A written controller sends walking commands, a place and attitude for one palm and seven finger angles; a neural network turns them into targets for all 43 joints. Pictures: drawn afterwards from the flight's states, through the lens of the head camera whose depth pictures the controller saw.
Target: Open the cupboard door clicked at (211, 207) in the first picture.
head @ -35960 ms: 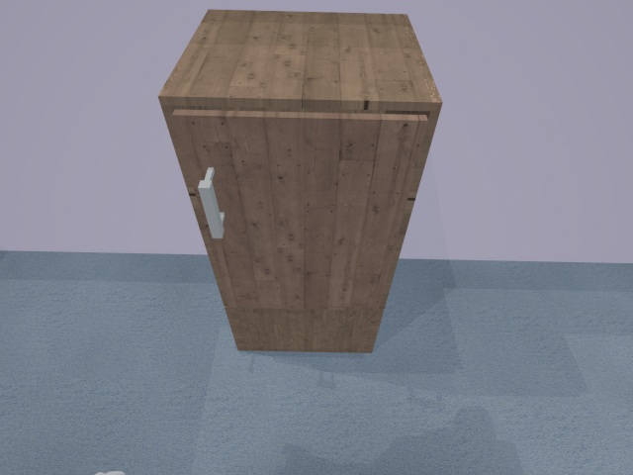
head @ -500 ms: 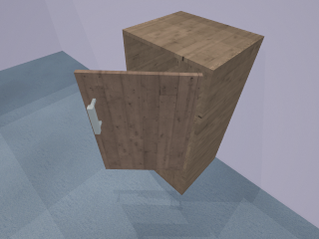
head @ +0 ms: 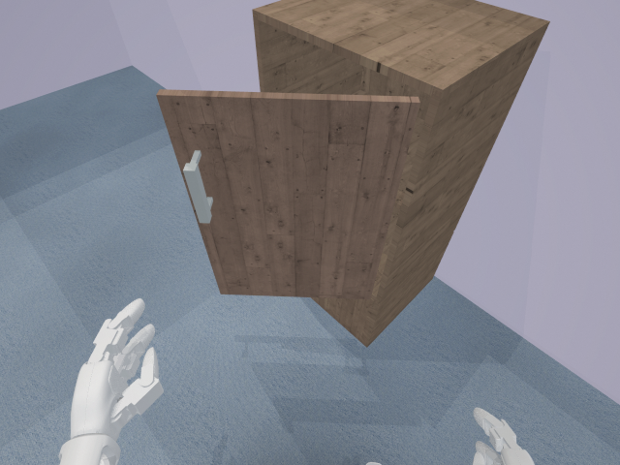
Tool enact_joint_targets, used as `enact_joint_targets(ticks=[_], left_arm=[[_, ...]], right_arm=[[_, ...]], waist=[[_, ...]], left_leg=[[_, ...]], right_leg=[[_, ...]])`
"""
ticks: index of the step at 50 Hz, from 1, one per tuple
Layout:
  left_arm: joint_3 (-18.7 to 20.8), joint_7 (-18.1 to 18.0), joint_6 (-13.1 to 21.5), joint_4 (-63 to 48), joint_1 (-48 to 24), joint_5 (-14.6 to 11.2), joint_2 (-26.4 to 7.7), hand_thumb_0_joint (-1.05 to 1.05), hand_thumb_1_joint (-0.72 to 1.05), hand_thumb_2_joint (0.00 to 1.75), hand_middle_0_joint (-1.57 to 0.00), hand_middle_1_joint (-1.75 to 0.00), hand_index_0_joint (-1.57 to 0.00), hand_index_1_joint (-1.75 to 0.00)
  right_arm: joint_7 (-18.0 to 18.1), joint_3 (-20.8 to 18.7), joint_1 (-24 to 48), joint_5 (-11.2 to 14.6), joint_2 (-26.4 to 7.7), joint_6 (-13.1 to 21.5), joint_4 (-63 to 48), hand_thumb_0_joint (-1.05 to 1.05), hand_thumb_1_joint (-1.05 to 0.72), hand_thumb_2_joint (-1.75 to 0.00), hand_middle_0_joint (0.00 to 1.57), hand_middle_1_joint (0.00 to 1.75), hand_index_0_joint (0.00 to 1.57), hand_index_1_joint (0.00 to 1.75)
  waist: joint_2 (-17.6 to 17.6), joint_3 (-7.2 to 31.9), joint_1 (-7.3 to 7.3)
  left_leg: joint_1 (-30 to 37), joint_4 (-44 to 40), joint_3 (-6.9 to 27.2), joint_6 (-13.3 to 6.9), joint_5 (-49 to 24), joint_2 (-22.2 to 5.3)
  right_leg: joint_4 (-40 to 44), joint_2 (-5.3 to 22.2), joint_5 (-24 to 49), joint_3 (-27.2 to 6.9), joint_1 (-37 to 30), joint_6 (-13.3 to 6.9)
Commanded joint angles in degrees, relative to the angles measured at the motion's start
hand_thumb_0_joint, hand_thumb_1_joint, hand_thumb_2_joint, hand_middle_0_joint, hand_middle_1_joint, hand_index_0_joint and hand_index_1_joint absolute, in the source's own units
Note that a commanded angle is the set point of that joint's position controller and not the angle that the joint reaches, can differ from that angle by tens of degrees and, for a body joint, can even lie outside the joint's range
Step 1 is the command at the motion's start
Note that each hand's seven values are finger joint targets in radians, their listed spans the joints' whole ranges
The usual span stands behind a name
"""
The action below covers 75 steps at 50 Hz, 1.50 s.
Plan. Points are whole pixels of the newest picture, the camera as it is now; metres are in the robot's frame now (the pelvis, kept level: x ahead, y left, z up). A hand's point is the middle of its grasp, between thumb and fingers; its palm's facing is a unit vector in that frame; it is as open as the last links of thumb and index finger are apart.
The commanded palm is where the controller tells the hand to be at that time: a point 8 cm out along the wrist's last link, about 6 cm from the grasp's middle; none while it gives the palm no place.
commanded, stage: raise the hand with hooked fingers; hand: left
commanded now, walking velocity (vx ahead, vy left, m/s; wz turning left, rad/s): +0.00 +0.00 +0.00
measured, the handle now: (201, 187) +0.58 +0.23 +0.00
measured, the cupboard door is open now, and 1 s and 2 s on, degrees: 43 43 43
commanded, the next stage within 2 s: move the hooked fingers beside the handle in 1.88 s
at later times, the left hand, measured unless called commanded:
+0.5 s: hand (158, 376) +0.24 +0.21 -0.03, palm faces +0.01 -1.00 -0.04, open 10.4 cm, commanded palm +0.21 +0.27 -0.01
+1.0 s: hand (135, 344) +0.27 +0.25 -0.01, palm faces +0.02 -1.00 -0.04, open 13.3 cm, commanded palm +0.25 +0.30 +0.00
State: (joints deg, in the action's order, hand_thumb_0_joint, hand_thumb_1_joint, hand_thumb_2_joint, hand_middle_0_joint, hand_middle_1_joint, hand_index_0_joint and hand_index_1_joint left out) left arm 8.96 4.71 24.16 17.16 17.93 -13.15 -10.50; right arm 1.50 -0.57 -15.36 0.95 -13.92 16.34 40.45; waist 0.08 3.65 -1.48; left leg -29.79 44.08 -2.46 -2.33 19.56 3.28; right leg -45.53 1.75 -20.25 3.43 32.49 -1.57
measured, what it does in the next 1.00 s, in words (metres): lowers itself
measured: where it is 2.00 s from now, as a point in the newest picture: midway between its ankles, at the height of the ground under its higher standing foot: outside the picture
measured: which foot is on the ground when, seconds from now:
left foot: down 0.00-1.00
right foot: down 0.00-1.00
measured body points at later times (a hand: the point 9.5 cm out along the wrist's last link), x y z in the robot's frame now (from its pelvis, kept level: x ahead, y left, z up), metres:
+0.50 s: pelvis +0.02 -0.02 -0.07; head +0.11 +0.00 +0.38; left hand +0.23 +0.27 -0.02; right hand +0.22 -0.23 -0.15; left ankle +0.03 +0.08 -0.71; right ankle +0.06 -0.11 -0.71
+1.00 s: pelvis +0.03 +0.00 -0.05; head +0.10 +0.02 +0.39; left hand +0.27 +0.30 +0.00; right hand +0.21 -0.25 -0.12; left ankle +0.03 +0.08 -0.71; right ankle +0.06 -0.11 -0.71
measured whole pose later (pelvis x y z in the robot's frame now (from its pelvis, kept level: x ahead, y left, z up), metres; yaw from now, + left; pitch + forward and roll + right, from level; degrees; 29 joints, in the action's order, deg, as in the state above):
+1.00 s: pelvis +0.03 +0.00 -0.05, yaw +0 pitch +16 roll -3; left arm 20.2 25.7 21.9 12.7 11.2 -21.7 -20.0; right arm 2.8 1.2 -14.3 2.3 -15.2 12.0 29.5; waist -0.7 7.7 -0.1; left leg -50.0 65.7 0.7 -2.6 31.4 0.6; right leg -61.2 -1.1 -27.1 6.3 49.9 -2.2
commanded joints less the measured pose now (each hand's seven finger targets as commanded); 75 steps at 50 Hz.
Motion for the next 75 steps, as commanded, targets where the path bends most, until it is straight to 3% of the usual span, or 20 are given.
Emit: enact_joint_targets(ticks=[1,2,4,7,9,11,12,15,17,20,22,28,32,39,44,49,54,62,68,75], left_arm=[[2.6,15.0,19.6,-1.3,6.5,-3.1,-4.4,0.00,0.62,0.78,-0.22,-0.48,-0.22,-0.48],[5.6,17.7,19.1,1.1,7.7,-3.6,-7.6,0.00,0.60,0.77,-0.22,-0.50,-0.22,-0.50],[8.4,20.1,14.2,-6.5,3.7,-6.6,-11.4,0.00,0.55,0.75,-0.22,-0.53,-0.22,-0.53],[10.8,18.3,7.8,-20.1,-1.3,-9.6,-14.2,0.00,0.48,0.72,-0.23,-0.57,-0.23,-0.57],[9.6,15.1,7.1,-31.0,-3.0,-8.0,-13.5,0.00,0.43,0.70,-0.23,-0.60,-0.23,-0.60],[8.0,12.3,7.3,-34.7,-2.2,-6.0,-12.6,0.00,0.39,0.68,-0.24,-0.63,-0.24,-0.63],[7.3,12.1,7.6,-35.5,-3.7,-5.5,-12.7,0.00,0.36,0.67,-0.24,-0.64,-0.24,-0.64],[7.0,13.4,6.7,-29.1,-1.5,-4.5,-11.8,0.00,0.29,0.64,-0.24,-0.69,-0.24,-0.69],[8.2,16.1,4.3,-22.3,0.0,-5.6,-11.9,0.00,0.25,0.62,-0.25,-0.72,-0.25,-0.72],[12.4,19.1,1.6,-22.4,1.2,-7.5,-14.8,0.00,0.18,0.59,-0.25,-0.76,-0.25,-0.76],[14.0,20.1,0.1,-21.8,1.1,-9.0,-15.6,0.00,0.13,0.57,-0.25,-0.80,-0.25,-0.80],[15.4,18.9,1.7,-22.5,0.8,-9.4,-15.8,0.00,-0.01,0.51,-0.27,-0.88,-0.27,-0.88],[15.8,19.0,2.0,-19.1,-0.6,-9.5,-16.4,0.00,-0.10,0.47,-0.27,-0.94,-0.27,-0.94],[16.0,19.9,3.0,-20.8,-5.1,-9.3,-18.7,0.00,-0.27,0.40,-0.28,-1.05,-0.28,-1.05],[17.0,20.2,2.1,-16.8,-8.0,-9.7,-19.7,0.00,-0.38,0.35,-0.29,-1.12,-0.29,-1.12],[17.0,21.7,0.6,-14.4,-13.9,-9.7,-21.5,0.00,-0.50,0.30,-0.30,-1.20,-0.30,-1.20],[17.5,22.4,0.0,-13.2,-16.9,-9.6,-22.6,0.00,-0.50,0.30,-0.30,-1.20,-0.30,-1.20],[19.7,23.5,-1.6,-6.8,-23.6,-9.8,-25.7,0.00,-0.50,0.30,-0.30,-1.20,-0.30,-1.20],[21.1,24.5,-1.3,-5.9,-28.5,-9.4,-28.5,0.00,-0.50,0.30,-0.30,-1.20,-0.30,-1.20],[20.2,25.1,-2.1,-3.2,-25.3,-9.5,-26.8,0.00,-0.50,0.30,-0.30,-1.20,-0.30,-1.20]], right_arm=[[-2.0,-4.1,7.9,-0.5,-8.5,5.9,-14.4,0.00,-0.90,-0.90,0.20,0.30,0.20,0.30],[-2.4,-4.2,7.3,-0.2,-9.1,5.4,-15.8,0.00,-0.90,-0.90,0.20,0.30,0.20,0.30],[-1.8,-3.9,9.2,1.2,-10.0,4.3,-20.9,0.00,-0.90,-0.90,0.20,0.30,0.20,0.30],[0.5,-3.0,8.3,1.9,-9.4,2.3,-23.8,0.00,-0.90,-0.90,0.20,0.30,0.20,0.30],[1.2,-2.7,6.7,1.5,-8.2,1.6,-23.6,0.00,-0.90,-0.90,0.20,0.30,0.20,0.30],[1.6,-2.6,4.9,1.0,-7.6,1.2,-21.5,0.00,-0.90,-0.90,0.20,0.30,0.20,0.30],[1.8,-2.4,4.4,0.6,-7.8,1.0,-20.4,0.00,-0.90,-0.90,0.20,0.30,0.20,0.30],[1.9,-2.5,3.7,0.5,-7.6,0.8,-17.3,0.00,-0.90,-0.90,0.20,0.30,0.20,0.30],[2.1,-2.4,4.1,0.6,-8.0,0.4,-16.3,0.00,-0.90,-0.90,0.20,0.30,0.20,0.30],[2.2,-2.7,4.5,1.4,-8.1,0.3,-16.9,0.00,-0.90,-0.90,0.20,0.30,0.20,0.30],[2.2,-2.5,5.1,1.3,-7.7,0.3,-17.2,0.00,-0.90,-0.90,0.20,0.30,0.20,0.30],[1.7,-2.7,4.2,1.0,-7.3,0.3,-16.9,0.00,-0.90,-0.90,0.20,0.30,0.20,0.30],[1.6,-2.9,3.8,1.1,-8.0,-0.2,-17.1,0.00,-0.90,-0.90,0.20,0.30,0.20,0.30],[1.8,-2.5,1.9,1.3,-9.0,-0.6,-17.9,0.00,-0.90,-0.90,0.20,0.30,0.20,0.30],[1.8,-2.1,1.2,1.3,-9.6,-1.3,-18.1,0.00,-0.90,-0.90,0.20,0.30,0.20,0.30],[2.2,-1.6,1.1,1.5,-10.3,-1.8,-18.6,0.00,-0.90,-0.90,0.20,0.30,0.20,0.30],[2.2,-1.3,0.4,1.5,-10.4,-1.9,-18.6,0.00,-0.90,-0.90,0.20,0.30,0.20,0.30],[2.6,-1.0,-0.1,1.4,-11.1,-2.8,-18.3,0.00,-0.90,-0.90,0.20,0.30,0.20,0.30],[2.8,-1.0,-0.8,1.3,-11.2,-3.3,-17.7,0.00,-0.90,-0.90,0.20,0.30,0.20,0.30],[2.1,-1.5,-1.6,1.4,-11.4,-3.9,-17.9,0.00,-0.90,-0.90,0.20,0.30,0.20,0.30]], waist=[[7.6,8.0,3.93],[3.1,8.9,5.06],[0.3,12.9,5.57],[-0.2,14.4,4.54],[-5.7,16.7,3.58],[-5.7,16.5,1.91],[-4.8,16.4,0.64],[-4.6,15.6,-0.63],[-2.8,14.6,-0.42],[-2.3,21.2,1.65],[-2.9,21.7,2.66],[-2.3,21.6,2.80],[-0.7,18.0,2.11],[-6.2,19.5,2.13],[-4.0,17.8,1.60],[-5.7,17.0,1.17],[-6.4,18.3,1.40],[-4.0,17.3,1.27],[-6.2,19.8,1.50],[-6.2,19.1,1.56]], left_leg=[[-18.5,10.5,3.2,2.4,8.9,-0.9],[-20.1,12.0,2.9,2.4,9.0,-0.8],[-23.0,10.4,3.5,1.9,17.2,-0.7],[-23.4,10.6,4.8,0.9,18.3,-1.6],[-19.8,11.2,5.6,0.4,12.7,-2.2],[-17.1,12.6,6.3,0.3,5.2,-2.9],[-16.7,14.1,6.6,0.3,2.8,-3.1],[-17.8,16.7,6.3,0.7,-2.1,-3.1],[-19.6,17.7,6.1,0.8,-3.2,-3.0],[-19.4,17.4,5.3,0.8,-5.9,-2.8],[-18.8,17.1,5.4,0.9,-8.5,-2.7],[-17.5,15.6,5.2,1.1,-11.2,-3.0],[-18.7,15.1,5.0,1.1,-8.6,-2.8],[-13.8,12.3,5.1,1.4,-9.1,-2.9],[-14.0,11.3,5.3,1.5,-7.3,-3.0],[-13.3,10.1,5.5,1.5,-4.6,-3.0],[-9.9,8.8,6.2,2.1,-8.4,-3.3],[-10.9,7.7,6.4,2.1,-6.1,-3.2],[-7.9,7.0,6.4,2.4,-9.6,-3.4],[-6.9,6.8,6.1,2.8,-13.6,-3.6]], right_leg=[[-6.9,-1.5,-15.4,-3.3,12.8,-0.9],[-8.3,-1.2,-15.6,-5.3,13.0,-1.5],[-8.6,-0.7,-22.2,-6.8,12.1,-0.8],[-7.7,-1.3,-23.5,-7.8,10.2,-0.4],[-8.6,-1.9,-17.0,-6.5,10.2,-0.7],[-10.0,-3.0,-8.4,-4.1,11.5,-0.7],[-11.0,-3.5,-5.8,-3.5,12.4,-0.8],[-11.5,-3.3,-0.2,-2.5,13.2,-0.3],[-11.4,-3.6,1.2,-2.5,12.3,-0.4],[-10.5,-2.5,4.3,-3.9,6.0,0.3],[-10.5,-2.6,7.2,-4.1,3.8,0.0],[-10.7,-2.5,10.7,-3.2,3.0,0.2],[-9.8,-2.6,6.6,-3.2,4.7,0.1],[-9.2,-2.9,5.5,-1.7,5.7,-0.4],[-8.2,-3.2,4.0,-1.2,6.1,-0.3],[-7.0,-3.3,1.2,-1.4,6.8,-0.4],[-7.1,-3.6,4.1,-0.4,6.4,-0.6],[-6.2,-3.7,2.1,-0.4,6.0,-0.8],[-6.0,-3.7,4.6,-0.4,5.0,-0.9],[-5.7,-3.6,7.3,0.0,5.4,-0.5]])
